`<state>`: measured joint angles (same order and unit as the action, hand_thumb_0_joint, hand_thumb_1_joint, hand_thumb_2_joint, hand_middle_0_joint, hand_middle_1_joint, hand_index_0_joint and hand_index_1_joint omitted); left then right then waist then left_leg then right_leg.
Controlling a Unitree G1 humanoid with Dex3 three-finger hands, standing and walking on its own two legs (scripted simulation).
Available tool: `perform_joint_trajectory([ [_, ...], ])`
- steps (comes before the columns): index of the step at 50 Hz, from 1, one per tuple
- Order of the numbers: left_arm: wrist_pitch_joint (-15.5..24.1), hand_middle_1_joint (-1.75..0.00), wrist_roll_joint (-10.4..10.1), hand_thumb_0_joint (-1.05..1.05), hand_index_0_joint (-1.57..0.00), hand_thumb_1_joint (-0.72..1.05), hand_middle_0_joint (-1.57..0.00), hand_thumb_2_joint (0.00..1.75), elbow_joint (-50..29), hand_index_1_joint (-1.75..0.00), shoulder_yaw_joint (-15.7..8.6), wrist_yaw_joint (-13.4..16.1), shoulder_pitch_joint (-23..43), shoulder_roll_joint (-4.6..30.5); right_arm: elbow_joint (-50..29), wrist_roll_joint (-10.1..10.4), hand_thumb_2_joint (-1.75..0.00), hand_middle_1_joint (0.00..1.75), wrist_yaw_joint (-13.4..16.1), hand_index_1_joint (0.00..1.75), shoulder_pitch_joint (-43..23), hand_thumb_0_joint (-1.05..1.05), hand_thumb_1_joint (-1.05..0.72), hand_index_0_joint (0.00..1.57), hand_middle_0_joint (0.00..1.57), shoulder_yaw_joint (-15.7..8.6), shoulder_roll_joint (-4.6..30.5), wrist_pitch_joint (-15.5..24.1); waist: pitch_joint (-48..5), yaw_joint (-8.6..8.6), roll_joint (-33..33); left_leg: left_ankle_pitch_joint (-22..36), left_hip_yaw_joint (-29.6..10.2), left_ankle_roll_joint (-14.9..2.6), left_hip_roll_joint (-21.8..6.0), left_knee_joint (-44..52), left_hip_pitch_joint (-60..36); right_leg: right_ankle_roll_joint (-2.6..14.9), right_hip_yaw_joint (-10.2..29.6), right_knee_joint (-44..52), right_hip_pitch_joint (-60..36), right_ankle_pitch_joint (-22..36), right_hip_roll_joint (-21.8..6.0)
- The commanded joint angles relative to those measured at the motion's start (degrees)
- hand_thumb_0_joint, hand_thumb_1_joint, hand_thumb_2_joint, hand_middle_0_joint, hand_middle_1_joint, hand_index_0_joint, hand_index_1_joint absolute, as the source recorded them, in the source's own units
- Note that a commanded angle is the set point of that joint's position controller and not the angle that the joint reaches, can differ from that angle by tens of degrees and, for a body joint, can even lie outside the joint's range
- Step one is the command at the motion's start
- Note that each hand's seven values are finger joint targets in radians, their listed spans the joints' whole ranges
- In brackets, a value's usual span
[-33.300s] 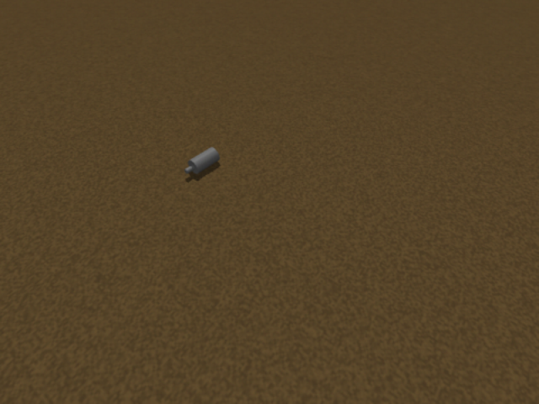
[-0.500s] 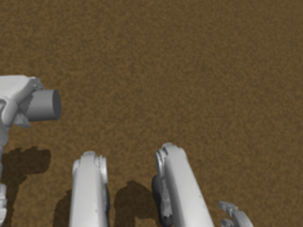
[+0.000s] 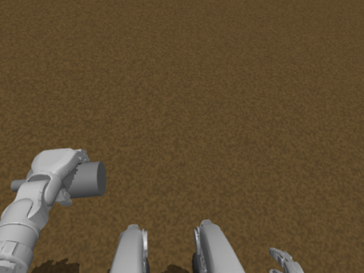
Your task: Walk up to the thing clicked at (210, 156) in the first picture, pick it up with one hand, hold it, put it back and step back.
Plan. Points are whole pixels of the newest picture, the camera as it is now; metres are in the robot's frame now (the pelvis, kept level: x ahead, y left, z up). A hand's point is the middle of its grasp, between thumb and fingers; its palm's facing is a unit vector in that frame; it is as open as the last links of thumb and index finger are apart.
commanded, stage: lift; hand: left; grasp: from above
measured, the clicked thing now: (59, 182) +0.37 +0.28 -0.10
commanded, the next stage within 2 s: hold in 0.64 s
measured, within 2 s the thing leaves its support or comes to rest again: neither
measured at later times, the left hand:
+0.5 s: hand (59, 159) +0.37 +0.23 +0.03, palm faces -0.44 -0.06 -0.89, open 11.0 cm
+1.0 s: hand (47, 140) +0.38 +0.23 +0.09, palm faces -0.46 -0.04 -0.89, open 11.0 cm
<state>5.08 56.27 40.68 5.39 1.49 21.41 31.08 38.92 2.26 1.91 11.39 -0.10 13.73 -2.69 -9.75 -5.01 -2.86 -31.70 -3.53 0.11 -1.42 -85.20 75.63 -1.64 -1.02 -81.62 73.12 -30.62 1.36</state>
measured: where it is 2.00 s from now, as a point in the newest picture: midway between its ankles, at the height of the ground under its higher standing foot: outside the picture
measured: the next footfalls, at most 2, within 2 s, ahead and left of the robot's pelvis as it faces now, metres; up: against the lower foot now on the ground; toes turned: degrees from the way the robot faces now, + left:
none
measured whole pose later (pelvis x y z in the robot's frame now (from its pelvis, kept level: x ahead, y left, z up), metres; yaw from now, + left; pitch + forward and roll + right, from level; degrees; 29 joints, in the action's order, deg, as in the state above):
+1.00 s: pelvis +0.07 +0.00 +0.14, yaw +0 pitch +7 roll -1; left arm 2.0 57.8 42.2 11.5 1.8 16.4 24.0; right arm 40.7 3.2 2.4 13.4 -2.8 14.2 -1.8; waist -4.8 -1.6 -2.2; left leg -20.7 0.3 -0.1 -1.1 -41.8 28.4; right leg -1.4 2.1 -39.9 27.6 -19.7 0.2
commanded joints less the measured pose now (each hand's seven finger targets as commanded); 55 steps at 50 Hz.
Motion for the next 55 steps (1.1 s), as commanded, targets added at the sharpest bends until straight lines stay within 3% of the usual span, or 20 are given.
perform_joint_trajectory([
  [1,0.3,-0.62,-0.2,0.0,-1.1,0.75,-1.09,0.76,-9.3,-0.62,-3.4,3.4,16.9,10.3,-4.2,0.0,-0.9,0.3,1.6,0.3,2.5,0.0,-0.9,0.2,0.2,-3.5,9.0,3.5,-18.4,-0.89,-3.3,0.1,0.2,-1.23,0.9,20.6,-22.4,2.71,0.0,18.0,-15.6,1.8,1.3],
  [5,0.8,-0.67,0.7,0.0,-1.07,0.74,-1.06,0.75,-8.1,-0.66,-3.5,5.0,16.2,9.9,-3.5,0.0,-0.9,0.3,1.7,0.3,3.3,0.0,-0.9,0.2,0.2,-4.2,9.0,4.6,-19.0,0.09,-3.1,4.5,0.9,-0.94,1.1,24.1,-27.5,2.68,0.7,22.2,-20.8,4.9,1.2],
  [10,0.3,-0.69,2.0,0.0,-1.09,0.76,-1.07,0.78,-6.4,-0.68,-1.9,7.7,18.4,8.1,-2.9,-0.1,-0.9,0.3,1.4,0.3,3.9,0.0,-0.9,0.2,0.2,-4.1,8.6,5.2,-17.0,0.13,-2.3,7.8,2.9,-1.03,1.9,27.7,-32.3,2.51,1.5,28.0,-26.3,7.2,1.3],
  [12,-0.5,-0.71,2.3,0.0,-1.1,0.78,-1.08,0.81,-5.1,-0.7,-2.6,8.7,17.8,8.3,-2.4,-0.1,-0.9,0.3,1.3,0.3,3.9,0.0,-0.9,0.2,0.2,-4.3,8.7,5.4,-16.2,0.89,-3.4,8.5,2.6,-0.67,1.6,30.3,-34.7,2.55,1.2,29.2,-27.8,8.1,1.3],
  [16,-2.4,-0.69,2.3,0.0,-1.11,0.78,-1.11,0.84,-2.5,-0.69,-1.2,9.4,16.7,6.4,-2.2,-0.1,-0.9,0.3,1.2,0.3,3.7,0.0,-0.9,0.2,0.2,-4.4,8.7,5.3,-14.5,0.92,-1.9,11.2,2.4,-0.43,1.5,34.1,-38.7,2.34,1.0,32.2,-31.3,11.0,1.3],
  [20,-3.5,-0.7,1.9,0.0,-1.08,0.74,-1.08,0.84,-3.2,-0.7,-1.2,8.4,15.9,6.6,-2.3,-0.1,-0.9,0.3,1.1,0.3,4.0,0.0,-0.9,0.2,0.2,-4.7,8.8,5.1,-14.5,2.02,-1.2,15.9,2.8,-0.47,1.7,36.4,-41.9,2.32,1.3,34.5,-35.8,15.3,1.2],
  [25,-3.8,-0.66,0.4,0.0,-1.06,0.7,-1.06,0.81,-4.1,-0.67,0.3,6.9,14.5,4.4,-3.1,0.0,-0.9,0.3,1.2,0.3,3.7,0.0,-0.9,0.2,0.2,-4.7,8.5,4.9,-12.9,1.74,0.8,18.0,3.7,-0.82,2.2,39.1,-45.0,1.86,1.9,38.7,-40.1,17.9,0.9],
  [27,-3.8,-0.67,0.5,0.0,-1.06,0.71,-1.06,0.82,-4.3,-0.67,-0.7,6.4,13.1,5.6,-3.3,0.0,-0.9,0.3,1.2,0.3,3.7,0.0,-0.9,0.2,0.2,-5.0,8.7,4.7,-13.4,2.26,1.5,20.2,3.9,-0.9,2.2,40.1,-46.6,1.7,1.8,40.0,-42.8,19.9,0.9],
  [29,-3.6,-0.7,0.5,0.0,-1.07,0.72,-1.07,0.87,-6.3,-0.71,0.1,6.2,15.4,4.8,-3.4,0.0,-0.9,0.3,1.2,0.3,3.6,0.0,-0.9,0.2,0.2,-4.9,8.5,4.5,-13.8,2.07,0.1,21.7,3.9,-0.66,2.1,41.3,-49.1,1.86,1.7,40.5,-43.5,21.0,0.8],
  [34,-3.0,-0.69,1.4,0.0,-1.06,0.72,-1.06,0.84,-6.3,-0.69,-0.3,6.0,13.1,5.1,-3.5,0.2,-0.9,0.3,1.3,0.3,3.4,0.0,-0.9,0.2,0.2,-5.2,8.7,4.1,-12.0,2.36,-0.5,24.0,3.4,-0.17,1.9,44.4,-52.8,2.29,1.2,42.2,-44.9,21.8,1.0],
  [36,-2.6,-0.7,1.4,0.0,-1.06,0.72,-1.06,0.84,-8.4,-0.69,0.4,5.6,15.7,4.8,-3.4,0.2,-0.9,0.3,1.4,0.3,3.1,0.0,-0.9,0.2,0.2,-5.1,8.4,4.0,-12.1,2.43,-1.7,24.7,3.2,0.03,1.8,45.4,-53.9,2.37,1.3,42.9,-45.2,22.2,1.1],
  [41,-3.2,-0.72,2.1,0.0,-1.07,0.74,-1.05,0.84,-7.9,-0.7,0.6,5.1,13.8,4.5,-3.4,0.3,-0.89,0.3,1.4,0.3,2.4,0.0,-0.89,0.2,0.2,-5.2,8.5,3.6,-10.7,2.77,0.1,27.9,3.8,-0.19,2.1,46.6,-55.6,2.06,1.8,44.9,-48.2,25.8,1.0],
  [49,-3.1,-0.73,1.0,0.0,-1.08,0.76,-1.06,0.86,-10.7,-0.71,0.6,1.7,12.4,5.1,-4.5,0.7,-0.89,0.3,1.3,0.3,1.1,0.0,-0.89,0.2,0.2,-5.4,8.8,2.9,-11.6,3.8,-0.5,32.7,4.1,-0.14,2.1,48.8,-59.1,2.14,1.7,46.3,-52.6,29.3,1.1],
  [50,-3.2,-0.74,1.1,0.0,-1.08,0.76,-1.06,0.85,-9.8,-0.71,1.7,1.2,11.6,3.7,-4.6,0.6,-0.89,0.3,1.3,0.3,1.1,0.0,-0.89,0.2,0.2,-5.2,8.6,2.8,-10.2,3.31,0.2,33.0,4.0,-0.24,2.0,48.9,-58.6,2.15,1.7,46.4,-51.9,29.7,1.3],
  [55,-2.7,-0.71,1.2,0.0,-1.07,0.75,-1.06,0.85,-12.4,-0.69,0.7,0.3,12.1,5.0,-5.4,0.8,-0.89,0.3,1.5,0.3,0.1,0.0,-0.89,0.2,0.2,-5.1,8.6,2.5,-9.9,4.15,0.5,33.3,4.1,-0.29,2.0,50.2,-60.2,2.16,1.6,47.4,-53.1,29.8,1.2],
])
